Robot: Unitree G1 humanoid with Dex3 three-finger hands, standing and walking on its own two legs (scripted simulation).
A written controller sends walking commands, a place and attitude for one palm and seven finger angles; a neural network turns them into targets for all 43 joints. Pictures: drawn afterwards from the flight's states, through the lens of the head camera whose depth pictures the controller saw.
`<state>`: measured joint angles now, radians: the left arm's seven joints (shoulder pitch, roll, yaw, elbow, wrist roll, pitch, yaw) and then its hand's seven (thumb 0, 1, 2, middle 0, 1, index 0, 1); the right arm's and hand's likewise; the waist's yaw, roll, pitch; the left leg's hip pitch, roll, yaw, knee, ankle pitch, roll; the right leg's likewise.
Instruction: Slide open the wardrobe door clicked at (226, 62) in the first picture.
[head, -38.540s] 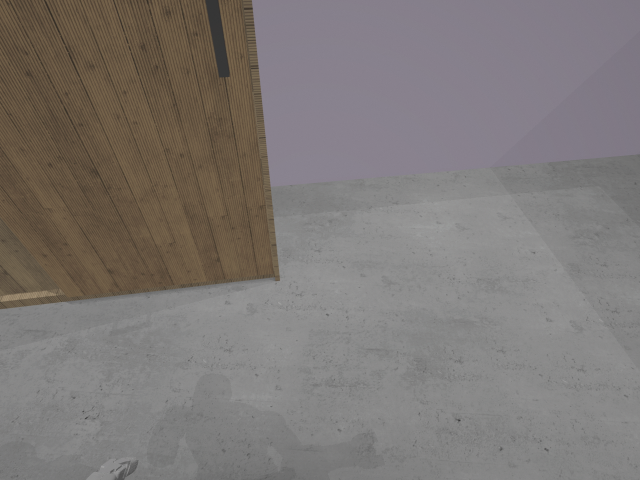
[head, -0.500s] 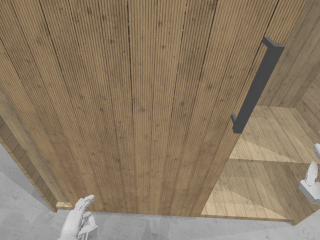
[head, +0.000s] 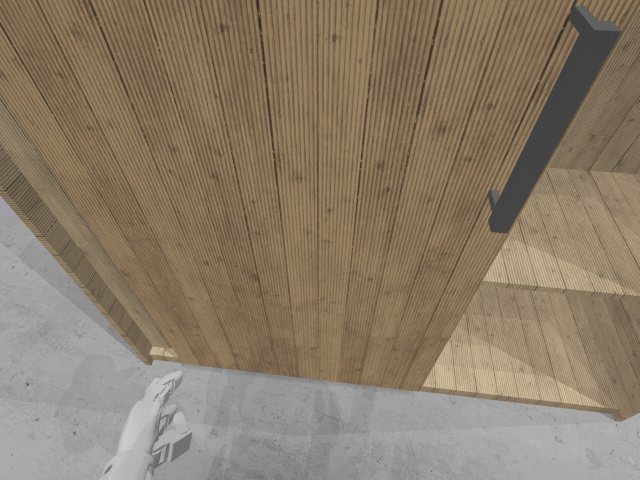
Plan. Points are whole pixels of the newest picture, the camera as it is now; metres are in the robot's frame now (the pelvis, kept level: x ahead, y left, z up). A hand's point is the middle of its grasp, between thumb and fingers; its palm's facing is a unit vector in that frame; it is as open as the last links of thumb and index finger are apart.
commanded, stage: step back with the hand held close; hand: right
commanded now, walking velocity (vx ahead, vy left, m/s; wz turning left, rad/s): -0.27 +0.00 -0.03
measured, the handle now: (533, 137) +0.45 -0.22 +0.21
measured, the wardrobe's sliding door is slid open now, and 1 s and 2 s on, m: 0.59 0.59 0.59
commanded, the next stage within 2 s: stop stepping back and stand still in 0.84 s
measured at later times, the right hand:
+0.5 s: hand out of the picture +0.11 -0.29 +0.17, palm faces +0.50 +0.73 -0.47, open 7.4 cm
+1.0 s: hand out of the picture +0.03 -0.33 +0.18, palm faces +0.47 +0.79 -0.41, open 7.4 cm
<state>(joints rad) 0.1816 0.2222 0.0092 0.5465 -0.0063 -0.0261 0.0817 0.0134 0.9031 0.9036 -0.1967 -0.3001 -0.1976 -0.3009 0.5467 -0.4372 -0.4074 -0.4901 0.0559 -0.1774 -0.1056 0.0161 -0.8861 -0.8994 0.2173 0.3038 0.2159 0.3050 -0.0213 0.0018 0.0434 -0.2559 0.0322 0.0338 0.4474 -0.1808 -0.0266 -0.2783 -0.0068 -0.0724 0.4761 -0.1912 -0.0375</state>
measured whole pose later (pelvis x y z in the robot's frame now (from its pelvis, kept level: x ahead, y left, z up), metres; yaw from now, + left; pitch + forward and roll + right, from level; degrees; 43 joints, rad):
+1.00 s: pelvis -0.16 -0.04 +0.00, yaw -4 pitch +1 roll +8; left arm 0.20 0.16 0.03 0.60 0.02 -0.14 0.04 0.01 0.90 0.90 -0.20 -0.30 -0.20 -0.30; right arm 0.45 -0.49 -0.46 -0.50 0.06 -0.29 -0.11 0.02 -0.89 -0.90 0.21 0.30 0.21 0.30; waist -0.01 -0.03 0.00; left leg -0.25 -0.14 0.04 0.79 -0.52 0.04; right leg -0.47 -0.06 -0.03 0.26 0.00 -0.04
